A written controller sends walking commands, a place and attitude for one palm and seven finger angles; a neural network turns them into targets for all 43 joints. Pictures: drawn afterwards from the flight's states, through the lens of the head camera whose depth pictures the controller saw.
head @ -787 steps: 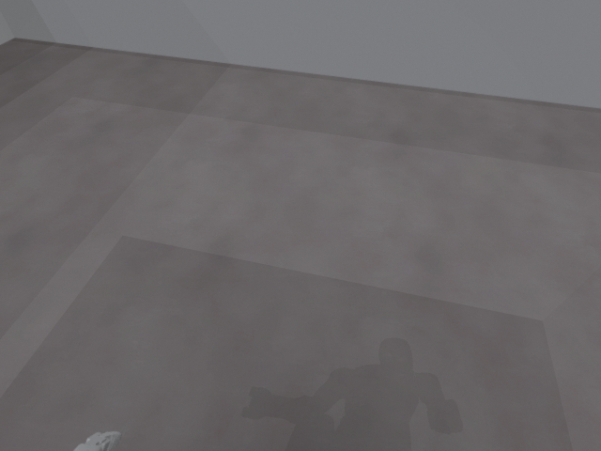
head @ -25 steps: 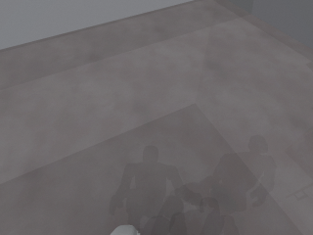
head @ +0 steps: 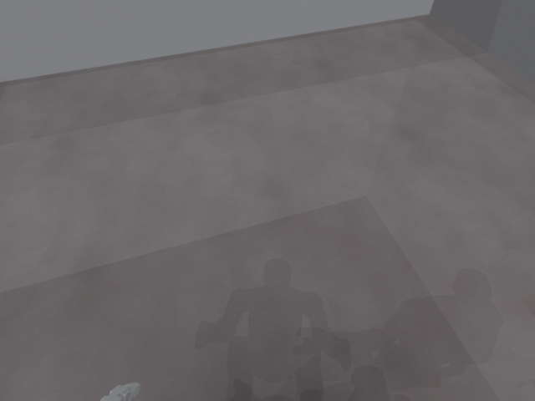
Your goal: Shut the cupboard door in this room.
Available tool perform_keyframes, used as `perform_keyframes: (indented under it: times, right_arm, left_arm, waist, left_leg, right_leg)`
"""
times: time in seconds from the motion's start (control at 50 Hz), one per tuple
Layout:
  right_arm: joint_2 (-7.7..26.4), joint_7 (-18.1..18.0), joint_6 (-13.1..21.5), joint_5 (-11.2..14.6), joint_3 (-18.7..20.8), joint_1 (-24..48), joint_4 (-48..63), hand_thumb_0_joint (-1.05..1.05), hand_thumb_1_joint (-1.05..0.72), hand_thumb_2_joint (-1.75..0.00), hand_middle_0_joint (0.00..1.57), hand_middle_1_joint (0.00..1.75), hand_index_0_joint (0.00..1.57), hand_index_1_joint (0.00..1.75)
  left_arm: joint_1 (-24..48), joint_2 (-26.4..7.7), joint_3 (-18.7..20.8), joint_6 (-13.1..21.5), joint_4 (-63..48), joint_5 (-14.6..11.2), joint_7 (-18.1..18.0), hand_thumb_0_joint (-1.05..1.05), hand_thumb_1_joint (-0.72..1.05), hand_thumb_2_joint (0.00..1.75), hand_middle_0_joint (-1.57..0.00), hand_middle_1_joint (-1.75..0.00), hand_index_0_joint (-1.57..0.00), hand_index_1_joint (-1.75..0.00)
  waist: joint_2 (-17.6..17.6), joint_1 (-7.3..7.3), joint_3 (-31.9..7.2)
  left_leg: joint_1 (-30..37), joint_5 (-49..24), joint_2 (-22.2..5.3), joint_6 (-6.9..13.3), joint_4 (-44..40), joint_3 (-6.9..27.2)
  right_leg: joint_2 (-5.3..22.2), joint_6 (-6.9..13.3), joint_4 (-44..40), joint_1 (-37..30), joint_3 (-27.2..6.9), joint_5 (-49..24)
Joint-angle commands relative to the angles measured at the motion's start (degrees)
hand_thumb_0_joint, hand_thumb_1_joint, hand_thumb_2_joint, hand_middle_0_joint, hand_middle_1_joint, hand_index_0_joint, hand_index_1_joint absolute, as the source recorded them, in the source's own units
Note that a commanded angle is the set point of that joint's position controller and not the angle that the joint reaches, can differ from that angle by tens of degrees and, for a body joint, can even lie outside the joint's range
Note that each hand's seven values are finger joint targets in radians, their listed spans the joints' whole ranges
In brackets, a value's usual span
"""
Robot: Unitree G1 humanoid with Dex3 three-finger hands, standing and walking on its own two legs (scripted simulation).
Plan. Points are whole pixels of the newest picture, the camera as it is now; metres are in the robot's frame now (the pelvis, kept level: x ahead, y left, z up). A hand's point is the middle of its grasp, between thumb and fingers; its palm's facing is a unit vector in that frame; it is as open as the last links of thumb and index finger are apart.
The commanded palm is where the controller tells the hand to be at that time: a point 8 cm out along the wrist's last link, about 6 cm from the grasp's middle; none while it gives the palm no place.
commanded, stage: turn or walk to find it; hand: left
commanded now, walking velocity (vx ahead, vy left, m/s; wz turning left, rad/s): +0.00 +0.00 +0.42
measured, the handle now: out of the picture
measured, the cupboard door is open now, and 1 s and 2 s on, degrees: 86 86 86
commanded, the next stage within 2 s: stand and wait in 1.42 s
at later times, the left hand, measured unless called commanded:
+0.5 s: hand out of the picture -0.05 +0.21 -0.17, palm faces +0.28 -0.93 -0.25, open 7.4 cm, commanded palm none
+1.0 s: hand out of the picture -0.02 +0.21 -0.15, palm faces +0.41 -0.87 -0.28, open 7.4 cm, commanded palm none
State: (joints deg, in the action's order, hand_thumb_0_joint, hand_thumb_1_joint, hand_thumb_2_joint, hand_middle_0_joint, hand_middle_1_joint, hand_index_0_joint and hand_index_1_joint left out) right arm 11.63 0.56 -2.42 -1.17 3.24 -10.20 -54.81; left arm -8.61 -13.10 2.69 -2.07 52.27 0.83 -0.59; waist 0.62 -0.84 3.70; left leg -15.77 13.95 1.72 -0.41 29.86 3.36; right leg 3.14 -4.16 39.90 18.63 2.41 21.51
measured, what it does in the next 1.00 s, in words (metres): steps on the spot, turning left: right foot, then left foot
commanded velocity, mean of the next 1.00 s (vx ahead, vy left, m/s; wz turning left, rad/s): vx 0.00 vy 0.00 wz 0.42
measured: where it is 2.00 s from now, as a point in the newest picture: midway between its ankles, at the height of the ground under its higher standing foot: outside the picture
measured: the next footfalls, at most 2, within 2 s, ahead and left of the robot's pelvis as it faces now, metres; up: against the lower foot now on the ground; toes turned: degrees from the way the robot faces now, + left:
right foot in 0.02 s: +0.04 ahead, -0.12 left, +0.00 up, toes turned -3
left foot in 0.50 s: -0.03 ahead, +0.13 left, +0.00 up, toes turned +20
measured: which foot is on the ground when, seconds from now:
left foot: down 0.00-0.04, up 0.06-0.48, down 0.50-0.98, up 1.00-1.00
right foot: up 0.00-0.00, down 0.02-0.52, up 0.54-0.94, down 0.96-1.00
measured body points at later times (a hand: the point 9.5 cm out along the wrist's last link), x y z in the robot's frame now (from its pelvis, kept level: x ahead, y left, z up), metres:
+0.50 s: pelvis -0.03 +0.00 +0.00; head +0.01 +0.02 +0.44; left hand -0.06 +0.26 -0.16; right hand +0.11 -0.23 -0.15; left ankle -0.07 +0.11 -0.73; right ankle +0.00 -0.11 -0.73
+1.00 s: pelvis -0.03 -0.01 +0.00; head +0.01 -0.02 +0.44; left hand -0.04 +0.26 -0.13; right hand +0.12 -0.22 -0.16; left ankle -0.07 +0.11 -0.73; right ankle +0.02 -0.11 -0.74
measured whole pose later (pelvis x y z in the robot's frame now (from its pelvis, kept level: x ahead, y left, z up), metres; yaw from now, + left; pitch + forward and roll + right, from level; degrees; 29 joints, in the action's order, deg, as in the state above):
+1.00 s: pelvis -0.03 -0.01 +0.00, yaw +26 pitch +0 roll +1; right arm 12.7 0.3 -2.8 -0.6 4.3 -12.1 -55.7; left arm -8.0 -11.3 2.0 -0.7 52.2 1.2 -0.8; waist 2.5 -1.5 3.8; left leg -18.9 19.9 2.3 -0.5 36.9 4.9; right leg 2.0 -0.5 33.2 15.6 4.5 17.1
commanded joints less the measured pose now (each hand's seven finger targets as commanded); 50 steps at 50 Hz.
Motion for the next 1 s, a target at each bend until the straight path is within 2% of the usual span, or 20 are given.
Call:
perform_keyframes:
  times: [0.0,0.02,0.04,0.08,0.14,0.36,0.44,0.46,0.48,0.5,0.52,0.54,0.58,0.64,0.8,0.9,0.92,0.94,0.96,0.98]
  right_arm:
    - [6.2,-0.4,1.3,0.8,2.2,-0.5,5.3,0.0,-0.9,-0.9,0.2,0.3,0.2,0.3]
    - [5.0,-0.4,1.2,0.5,2.0,0.5,6.9,0.0,-0.9,-0.9,0.2,0.3,0.2,0.3]
    - [7.4,-0.7,0.0,0.0,2.7,1.3,6.4,0.0,-0.9,-0.9,0.2,0.3,0.2,0.3]
    - [6.9,-0.1,-0.5,-0.1,2.9,0.0,3.7,0.0,-0.9,-0.9,0.2,0.3,0.2,0.3]
    - [5.9,0.5,-0.8,-0.1,2.6,-3.9,1.6,0.0,-0.9,-0.9,0.2,0.3,0.2,0.3]
    - [4.3,0.1,0.2,0.7,0.7,3.5,2.7,0.0,-0.9,-0.9,0.2,0.3,0.2,0.3]
    - [5.1,0.0,1.0,0.7,0.6,-1.5,1.8,0.0,-0.9,-0.9,0.2,0.3,0.2,0.3]
    - [7.3,0.1,1.6,0.6,1.1,-3.3,1.5,0.0,-0.9,-0.9,0.2,0.3,0.2,0.3]
    - [13.0,-0.1,2.0,0.1,2.4,-4.6,1.9,0.0,-0.9,-0.9,0.2,0.3,0.2,0.3]
    - [16.5,-0.4,1.6,0.1,3.1,-7.1,1.5,0.0,-0.9,-0.9,0.2,0.3,0.2,0.3]
    - [15.3,-1.1,1.8,0.0,3.1,-7.8,0.3,0.0,-0.9,-0.9,0.2,0.3,0.2,0.3]
    - [14.3,-1.6,1.6,0.1,2.7,-5.0,0.8,0.0,-0.9,-0.9,0.2,0.3,0.2,0.3]
    - [11.4,-1.7,1.9,0.0,1.5,-0.3,2.2,0.0,-0.9,-0.9,0.2,0.3,0.2,0.3]
    - [10.9,-1.6,2.4,0.4,1.5,0.1,2.6,0.0,-0.9,-0.9,0.2,0.3,0.2,0.3]
    - [11.2,-1.3,1.6,-0.2,2.6,-2.2,2.8,0.0,-0.9,-0.9,0.2,0.3,0.2,0.3]
    - [11.0,-1.1,1.2,0.1,2.9,0.5,3.8,0.0,-0.9,-0.9,0.2,0.3,0.2,0.3]
    - [9.2,-0.9,1.3,0.5,2.8,-0.2,4.0,0.0,-0.9,-0.9,0.2,0.3,0.2,0.3]
    - [5.9,-0.5,1.4,0.9,2.3,-1.3,4.6,0.0,-0.9,-0.9,0.2,0.3,0.2,0.3]
    - [5.1,-0.5,1.2,0.6,2.3,0.1,6.2,0.0,-0.9,-0.9,0.2,0.3,0.2,0.3]
    - [7.0,-0.7,0.1,-0.1,2.8,0.2,5.2,0.0,-0.9,-0.9,0.2,0.3,0.2,0.3]
  left_arm:
    - [-9.7,-10.8,2.5,2.6,-1.6,0.7,-1.1,0.0,0.9,0.9,-0.2,-0.3,-0.2,-0.3]
    - [-9.4,-14.0,2.9,2.6,-2.5,0.8,-1.1,0.0,0.9,0.9,-0.2,-0.3,-0.2,-0.3]
    - [-8.5,-12.5,3.3,2.7,-2.8,0.2,-1.5,0.0,0.9,0.9,-0.2,-0.3,-0.2,-0.3]
    - [-2.4,-9.0,2.2,2.5,-4.1,0.2,-1.3,0.0,0.9,0.9,-0.2,-0.3,-0.2,-0.3]
    - [-0.8,-6.6,1.5,2.9,-4.5,0.2,-1.3,0.0,0.9,0.9,-0.2,-0.3,-0.2,-0.3]
    - [-8.9,-10.7,2.7,2.3,0.2,1.0,-1.2,0.0,0.9,0.9,-0.2,-0.3,-0.2,-0.3]
    - [-6.2,-11.0,3.0,1.8,0.8,0.5,-1.0,0.0,0.9,0.9,-0.2,-0.3,-0.2,-0.3]
    - [-6.5,-9.8,2.8,1.4,0.4,0.0,-0.9,0.0,0.9,0.9,-0.2,-0.3,-0.2,-0.3]
    - [-7.3,-6.7,2.4,0.9,-1.1,-0.3,-0.5,0.0,0.9,0.9,-0.2,-0.3,-0.2,-0.3]
    - [-3.7,-4.6,1.2,0.6,-3.2,0.1,-0.4,0.0,0.9,0.9,-0.2,-0.3,-0.2,-0.3]
    - [-0.3,-4.9,1.2,-0.1,-3.0,0.3,-0.9,0.0,0.9,0.9,-0.2,-0.3,-0.2,-0.3]
    - [0.3,-5.3,1.5,-0.3,-2.4,0.1,-0.7,0.0,0.9,0.9,-0.2,-0.3,-0.2,-0.3]
    - [-1.4,-5.7,1.8,0.1,-0.5,0.1,0.0,0.0,0.9,0.9,-0.2,-0.3,-0.2,-0.3]
    - [-3.4,-5.8,1.7,0.2,0.4,0.1,0.1,0.0,0.9,0.9,-0.2,-0.3,-0.2,-0.3]
    - [0.7,-4.4,1.1,0.4,-2.5,-0.2,-0.3,0.0,0.9,0.9,-0.2,-0.3,-0.2,-0.3]
    - [-6.0,-4.6,1.2,1.4,-1.5,-0.5,-0.6,0.0,0.9,0.9,-0.2,-0.3,-0.2,-0.3]
    - [-7.7,-6.3,1.6,2.0,-1.1,-0.2,-0.8,0.0,0.9,0.9,-0.2,-0.3,-0.2,-0.3]
    - [-8.9,-10.9,2.4,2.7,-1.2,0.6,-1.3,0.0,0.9,0.9,-0.2,-0.3,-0.2,-0.3]
    - [-8.7,-13.6,2.7,2.6,-2.0,0.7,-1.3,0.0,0.9,0.9,-0.2,-0.3,-0.2,-0.3]
    - [-7.3,-12.0,3.0,2.8,-2.5,0.1,-1.5,0.0,0.9,0.9,-0.2,-0.3,-0.2,-0.3]
  waist:
    - [-9.1,3.25,-8.1]
    - [-16.9,3.97,-6.3]
    - [-19.2,4.11,-5.6]
    - [-8.2,0.8,-0.7]
    - [-9.8,-0.54,-1.8]
    - [-11.8,4.38,-5.2]
    - [-10.6,1.03,-7.4]
    - [-5.1,-0.19,-8.3]
    - [10.6,-0.97,-8.8]
    - [15.4,-2.63,-7.0]
    - [14.9,-3.54,-6.5]
    - [14.1,-2.18,-5.0]
    - [8.9,0.14,-3.2]
    - [7.1,0.76,-4.9]
    - [8.4,-1.11,-4.5]
    - [7.7,2.24,-6.8]
    - [3.2,2.76,-7.8]
    - [-9.5,3.15,-9.0]
    - [-15.5,3.72,-5.9]
    - [-16.4,3.51,-5.0]
  left_leg:
    - [-13.4,1.2,-2.6,1.2,9.6,3.9]
    - [-17.7,19.5,2.0,-1.0,21.6,-0.7]
    - [-16.1,20.1,-0.6,-0.7,30.7,2.6]
    - [-16.5,12.5,-2.1,-0.9,39.9,2.2]
    - [-15.7,6.0,-3.0,-2.6,41.4,-0.1]
    - [-9.0,13.9,-3.8,-3.0,16.9,-6.7]
    - [1.8,3.3,-3.7,-1.7,-0.5,-8.6]
    - [9.5,-4.3,-5.7,-0.6,-7.3,-6.3]
    - [16.8,-17.8,-18.2,4.8,-10.1,10.8]
    - [14.6,-29.2,-26.2,11.1,-11.7,16.7]
    - [12.2,-28.3,-24.5,11.1,-12.0,16.6]
    - [10.5,-24.6,-22.3,10.7,-11.6,14.5]
    - [8.8,-25.3,-17.0,9.1,-10.9,8.3]
    - [10.9,-27.3,-15.1,8.8,-10.9,5.7]
    - [9.3,-25.2,-15.1,10.3,-9.4,11.5]
    - [1.5,-20.5,-11.5,7.5,-4.1,12.9]
    - [-3.0,-14.2,-8.9,4.9,-0.1,11.6]
    - [-12.8,0.7,-2.3,1.0,9.9,4.1]
    - [-16.5,19.8,1.9,-0.9,21.7,-0.4]
    - [-15.5,19.7,-0.4,-0.6,30.4,3.1]
  right_leg:
    - [13.0,4.4,-22.0,-20.1,-12.3,-11.4]
    - [23.9,10.8,-23.6,-16.5,-20.8,-18.6]
    - [24.3,12.6,-25.2,-9.7,-21.2,-17.0]
    - [18.4,11.6,-24.0,-5.1,-13.0,-13.3]
    - [14.3,9.3,-22.8,-6.9,-3.8,-17.3]
    - [18.1,12.5,-17.6,-15.5,-0.5,-32.3]
    - [17.0,8.6,-10.9,-11.8,3.7,-28.7]
    - [14.8,5.5,-5.1,-5.5,6.2,-23.0]
    - [7.5,1.1,5.7,7.9,9.5,-3.3]
    - [4.2,-0.1,14.7,13.0,6.8,16.1]
    - [4.2,0.0,20.0,13.6,1.4,14.4]
    - [4.4,0.0,23.0,14.8,-0.3,11.0]
    - [3.9,-0.3,24.7,13.6,-0.6,3.9]
    - [3.3,-1.0,23.4,12.6,-0.6,1.1]
    - [0.9,-0.9,9.6,7.8,-0.5,4.4]
    - [-1.1,0.2,-11.3,-7.3,1.5,-6.8]
    - [1.6,0.8,-18.6,-14.1,-0.8,-11.5]
    - [14.1,4.7,-22.2,-21.5,-13.1,-15.6]
    - [24.4,11.3,-23.5,-16.1,-20.3,-20.9]
    - [23.8,13.1,-25.1,-9.7,-20.5,-17.4]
